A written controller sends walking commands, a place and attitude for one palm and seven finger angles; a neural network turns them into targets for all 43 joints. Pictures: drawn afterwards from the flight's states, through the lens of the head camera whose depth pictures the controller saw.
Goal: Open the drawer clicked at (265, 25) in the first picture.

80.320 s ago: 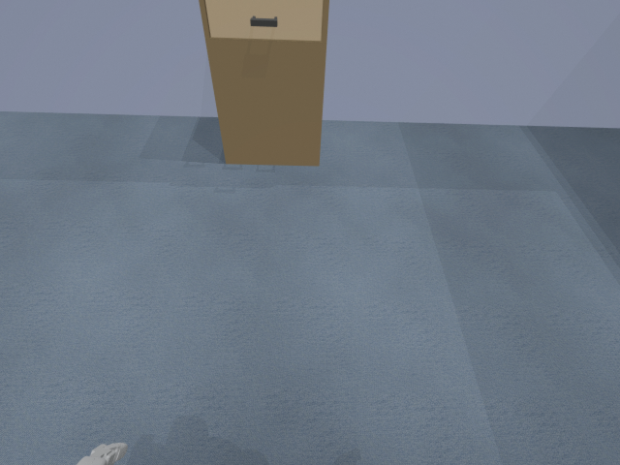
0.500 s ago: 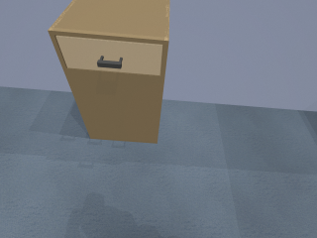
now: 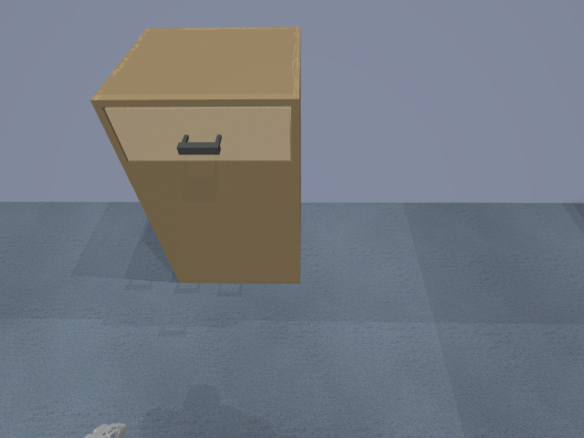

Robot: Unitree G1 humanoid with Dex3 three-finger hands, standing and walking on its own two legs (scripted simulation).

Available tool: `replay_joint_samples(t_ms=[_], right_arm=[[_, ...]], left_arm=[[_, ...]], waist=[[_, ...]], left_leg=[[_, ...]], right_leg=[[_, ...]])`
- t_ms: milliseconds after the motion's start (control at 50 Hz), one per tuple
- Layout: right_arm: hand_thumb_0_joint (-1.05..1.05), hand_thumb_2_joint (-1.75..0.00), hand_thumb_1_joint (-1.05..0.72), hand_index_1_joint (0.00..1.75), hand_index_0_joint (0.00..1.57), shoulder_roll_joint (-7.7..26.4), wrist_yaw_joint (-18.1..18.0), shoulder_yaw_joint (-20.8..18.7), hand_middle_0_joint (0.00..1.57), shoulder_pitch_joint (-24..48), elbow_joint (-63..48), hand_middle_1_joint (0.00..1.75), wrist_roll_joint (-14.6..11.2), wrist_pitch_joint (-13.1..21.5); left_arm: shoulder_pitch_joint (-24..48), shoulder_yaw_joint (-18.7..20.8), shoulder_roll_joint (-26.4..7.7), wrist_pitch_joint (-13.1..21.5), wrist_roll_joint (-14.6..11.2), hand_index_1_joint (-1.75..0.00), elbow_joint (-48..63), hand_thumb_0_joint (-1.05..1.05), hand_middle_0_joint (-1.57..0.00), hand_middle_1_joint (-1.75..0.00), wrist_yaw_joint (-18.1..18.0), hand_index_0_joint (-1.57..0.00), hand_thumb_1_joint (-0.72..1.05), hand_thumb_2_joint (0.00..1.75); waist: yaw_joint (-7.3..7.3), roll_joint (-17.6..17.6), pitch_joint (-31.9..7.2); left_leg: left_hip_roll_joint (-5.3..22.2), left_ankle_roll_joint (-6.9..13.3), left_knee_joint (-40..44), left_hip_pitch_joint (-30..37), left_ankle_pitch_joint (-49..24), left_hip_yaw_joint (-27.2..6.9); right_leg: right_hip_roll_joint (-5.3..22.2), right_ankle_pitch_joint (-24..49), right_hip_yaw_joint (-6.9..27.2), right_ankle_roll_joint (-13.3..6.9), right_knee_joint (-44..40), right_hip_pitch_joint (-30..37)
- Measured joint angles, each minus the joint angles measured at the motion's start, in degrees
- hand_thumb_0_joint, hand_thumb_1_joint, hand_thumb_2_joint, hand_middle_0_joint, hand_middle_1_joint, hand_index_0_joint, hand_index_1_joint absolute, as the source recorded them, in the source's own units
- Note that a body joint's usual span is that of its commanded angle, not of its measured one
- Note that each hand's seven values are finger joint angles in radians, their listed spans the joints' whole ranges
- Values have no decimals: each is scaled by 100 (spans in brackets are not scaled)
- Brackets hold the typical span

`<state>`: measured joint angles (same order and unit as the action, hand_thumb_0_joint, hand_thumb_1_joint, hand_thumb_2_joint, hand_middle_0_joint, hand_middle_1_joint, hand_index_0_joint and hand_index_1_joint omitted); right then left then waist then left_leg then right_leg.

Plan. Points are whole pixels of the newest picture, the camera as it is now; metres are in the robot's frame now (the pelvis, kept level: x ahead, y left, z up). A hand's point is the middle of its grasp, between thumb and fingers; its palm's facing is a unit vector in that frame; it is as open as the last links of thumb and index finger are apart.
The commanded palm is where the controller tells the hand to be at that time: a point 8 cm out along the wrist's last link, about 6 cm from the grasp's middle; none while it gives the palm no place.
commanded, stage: let the arm hang, fingers relaxed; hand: left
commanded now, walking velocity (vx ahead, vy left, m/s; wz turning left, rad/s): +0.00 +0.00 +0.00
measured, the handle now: (200, 143) +0.78 +0.27 -0.06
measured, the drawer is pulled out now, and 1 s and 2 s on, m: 0.00 0.00 0.00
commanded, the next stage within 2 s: look to check the result in 0.10 s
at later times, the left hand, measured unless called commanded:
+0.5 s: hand out of the picture +0.10 +0.23 -0.16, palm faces -0.04 -0.94 -0.34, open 7.4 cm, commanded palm none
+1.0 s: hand out of the picture +0.12 +0.23 -0.16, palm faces -0.02 -0.95 -0.31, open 7.4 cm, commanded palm none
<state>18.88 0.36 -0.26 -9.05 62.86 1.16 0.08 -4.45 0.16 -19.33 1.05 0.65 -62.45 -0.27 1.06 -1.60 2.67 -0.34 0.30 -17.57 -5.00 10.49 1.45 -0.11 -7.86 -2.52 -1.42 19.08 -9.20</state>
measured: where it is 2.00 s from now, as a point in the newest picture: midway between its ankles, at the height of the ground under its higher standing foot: outside the picture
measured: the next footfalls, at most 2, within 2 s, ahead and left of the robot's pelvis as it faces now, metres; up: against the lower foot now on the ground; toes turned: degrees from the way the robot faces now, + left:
right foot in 1.48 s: +0.32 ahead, -0.13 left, +0.00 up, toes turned +3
left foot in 1.70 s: +0.26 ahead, +0.16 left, +0.00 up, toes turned +11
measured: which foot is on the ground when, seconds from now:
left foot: down 0.00-1.00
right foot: down 0.00-1.00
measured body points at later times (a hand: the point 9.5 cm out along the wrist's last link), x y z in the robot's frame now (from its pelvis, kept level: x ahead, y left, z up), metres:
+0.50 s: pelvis +0.02 -0.01 +0.00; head +0.05 -0.02 +0.45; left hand +0.10 +0.28 -0.13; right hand +0.07 -0.31 -0.14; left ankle -0.01 +0.12 -0.75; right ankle +0.03 -0.10 -0.75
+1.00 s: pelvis +0.04 -0.01 +0.00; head +0.05 -0.01 +0.45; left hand +0.12 +0.28 -0.14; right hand +0.08 -0.29 -0.14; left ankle -0.01 +0.12 -0.75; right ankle +0.03 -0.10 -0.75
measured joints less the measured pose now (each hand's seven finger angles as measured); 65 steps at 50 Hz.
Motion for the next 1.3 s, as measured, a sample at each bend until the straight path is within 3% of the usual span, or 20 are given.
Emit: replay_joint_samples(t_ms=[280,920,1100,1160,1200,1260,1300], right_arm=[[0,-90,-91,30,20,108,-44,14,20,15,56,30,-3,-20],[0,-90,-91,30,20,27,-67,33,20,119,-2,30,0,-40],[0,-90,-91,30,20,-446,-23,76,19,-624,111,30,70,-115],[0,-90,-91,30,20,-701,-35,82,20,-880,162,30,67,-53],[0,-90,-91,30,20,-864,-62,72,20,-1042,164,30,87,65],[0,-90,-91,30,20,-1075,-188,68,20,-1368,147,30,91,236],[0,-90,-91,30,20,-1201,-245,77,20,-1601,194,30,96,283]], left_arm=[[-60,-29,91,-4,-17,-30,-121,0,-20,-30,29,-20,90,89],[-83,5,33,-8,-26,-30,-103,1,-20,-30,-32,-20,91,89],[-681,45,453,-116,12,-30,-65,0,-20,-30,44,-20,91,89],[-930,111,548,-134,0,-30,-109,0,-20,-30,58,-20,91,89],[-1066,136,595,-178,-8,-30,-171,0,-20,-30,61,-20,91,89],[-1059,129,700,-252,1,-30,-240,1,-20,-30,43,-20,91,89],[-937,147,766,-253,1,-30,-171,1,-20,-30,62,-20,91,89]], waist=[[40,170,117],[-17,100,26],[-26,89,-203],[-42,227,-149],[-51,356,-108],[71,348,37],[145,290,173]], left_leg=[[125,-98,118,101,32,-18],[161,-112,143,243,175,-23],[244,-21,-914,-123,921,-66],[188,14,-1048,-90,1108,33],[71,88,-1006,-4,1214,117],[-10,168,-791,202,1221,86],[-29,177,-613,361,1191,-4]], right_leg=[[-129,5,-22,-90,-190,130],[-167,-124,-23,-84,-242,283],[-183,-709,-177,-55,329,208],[-74,-1000,-206,11,645,180],[57,-1316,-169,-21,1364,-96],[110,-1854,-114,-42,3048,-804],[184,-1843,-149,-51,3541,-1205]])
